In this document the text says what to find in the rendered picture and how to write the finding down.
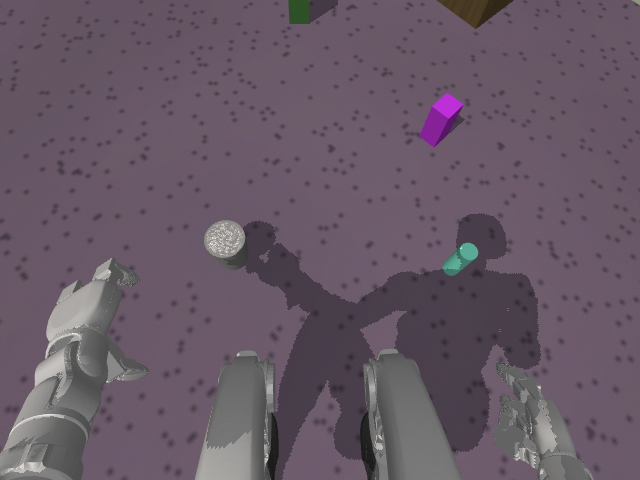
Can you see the right robot arm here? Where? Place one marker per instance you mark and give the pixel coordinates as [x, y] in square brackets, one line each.
[563, 467]

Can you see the right robot foot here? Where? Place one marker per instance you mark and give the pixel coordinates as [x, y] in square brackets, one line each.
[368, 456]

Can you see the right robot hand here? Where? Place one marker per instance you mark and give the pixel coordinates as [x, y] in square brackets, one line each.
[541, 430]

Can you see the left robot hand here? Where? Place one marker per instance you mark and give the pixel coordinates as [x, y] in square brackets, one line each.
[94, 306]

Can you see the left robot arm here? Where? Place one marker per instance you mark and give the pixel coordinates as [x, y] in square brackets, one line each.
[52, 429]

